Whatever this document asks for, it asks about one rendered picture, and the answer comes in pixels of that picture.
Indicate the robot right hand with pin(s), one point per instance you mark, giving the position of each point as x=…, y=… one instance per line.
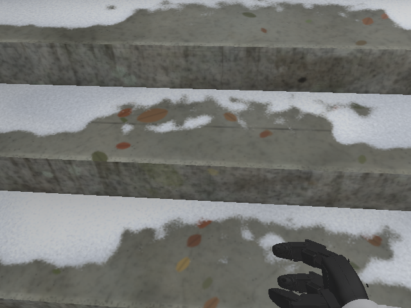
x=338, y=285

